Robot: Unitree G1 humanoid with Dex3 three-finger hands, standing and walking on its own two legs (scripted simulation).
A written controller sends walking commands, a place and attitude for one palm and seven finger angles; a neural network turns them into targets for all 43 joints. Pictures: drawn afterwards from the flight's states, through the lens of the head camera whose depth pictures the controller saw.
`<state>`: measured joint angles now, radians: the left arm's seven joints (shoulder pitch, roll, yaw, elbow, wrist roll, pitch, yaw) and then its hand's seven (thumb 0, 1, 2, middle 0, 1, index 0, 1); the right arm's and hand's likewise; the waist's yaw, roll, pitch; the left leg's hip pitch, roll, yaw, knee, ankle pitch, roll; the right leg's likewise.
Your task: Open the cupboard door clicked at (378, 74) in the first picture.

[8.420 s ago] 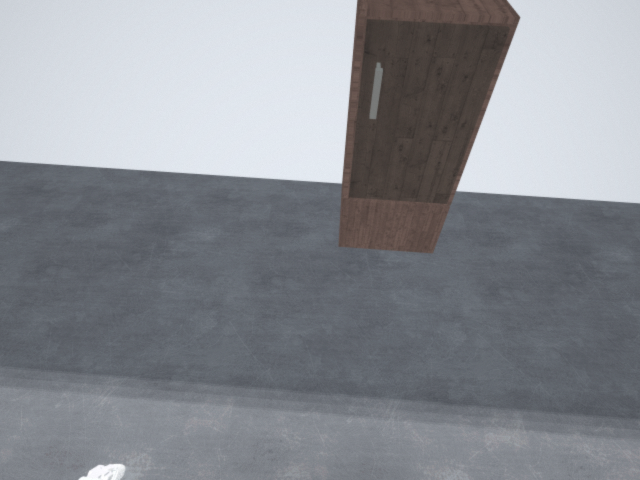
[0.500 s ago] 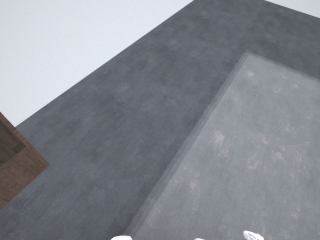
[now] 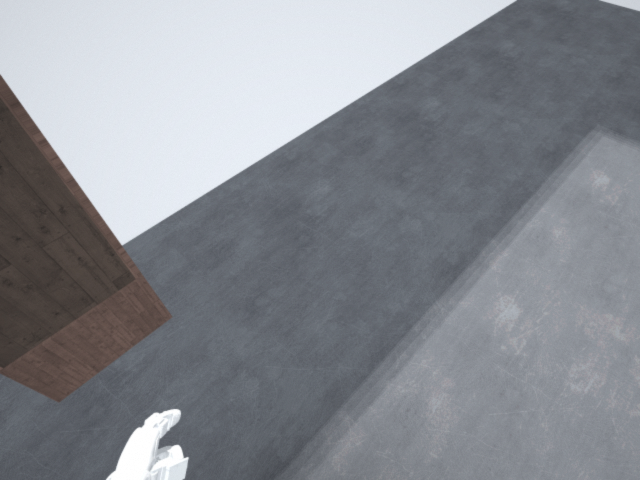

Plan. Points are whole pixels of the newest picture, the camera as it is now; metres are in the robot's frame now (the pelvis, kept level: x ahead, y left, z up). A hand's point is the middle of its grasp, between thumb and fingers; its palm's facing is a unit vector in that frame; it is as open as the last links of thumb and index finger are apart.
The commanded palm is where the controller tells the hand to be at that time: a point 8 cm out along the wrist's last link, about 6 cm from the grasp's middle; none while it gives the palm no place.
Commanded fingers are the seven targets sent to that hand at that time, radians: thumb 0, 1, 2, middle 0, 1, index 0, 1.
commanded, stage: turn to face it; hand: left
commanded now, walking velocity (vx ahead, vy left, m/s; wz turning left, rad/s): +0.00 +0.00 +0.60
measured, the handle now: out of the picture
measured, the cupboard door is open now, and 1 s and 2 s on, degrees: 0 0 0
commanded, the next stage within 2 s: take the last steps up to it in 1.02 s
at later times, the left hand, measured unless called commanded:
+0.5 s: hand out of the picture -0.07 +0.22 -0.17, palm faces +0.36 -0.89 -0.28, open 7.4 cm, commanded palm none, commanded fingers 0.00 0.90 0.90 -0.20 -0.30 -0.20 -0.30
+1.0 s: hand out of the picture -0.03 +0.19 -0.14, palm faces +0.53 -0.80 -0.29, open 7.4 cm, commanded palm none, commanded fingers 0.00 0.90 0.90 -0.20 -0.30 -0.20 -0.30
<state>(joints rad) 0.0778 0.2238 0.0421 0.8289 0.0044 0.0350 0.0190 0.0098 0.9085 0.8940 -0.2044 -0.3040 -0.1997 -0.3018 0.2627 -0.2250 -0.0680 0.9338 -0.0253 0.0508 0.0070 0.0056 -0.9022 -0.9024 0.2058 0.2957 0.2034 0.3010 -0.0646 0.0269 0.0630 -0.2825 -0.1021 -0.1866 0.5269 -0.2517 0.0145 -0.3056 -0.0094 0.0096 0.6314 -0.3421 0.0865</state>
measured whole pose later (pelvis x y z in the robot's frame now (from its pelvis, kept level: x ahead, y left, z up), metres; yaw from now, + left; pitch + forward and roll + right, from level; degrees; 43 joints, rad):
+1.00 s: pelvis +0.00 -0.03 +0.00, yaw +33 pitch -1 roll +1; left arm 0.20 0.18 0.03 0.87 0.02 0.01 0.02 0.01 0.91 0.89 -0.21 -0.30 -0.20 -0.30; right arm 0.21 -0.23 -0.07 0.94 -0.02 0.07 0.01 0.01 -0.90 -0.90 0.20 0.30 0.20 0.30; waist -0.02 0.06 0.06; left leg -0.40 -0.05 -0.10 0.88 -0.46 -0.02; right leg -0.27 -0.05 -0.09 0.60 -0.31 -0.02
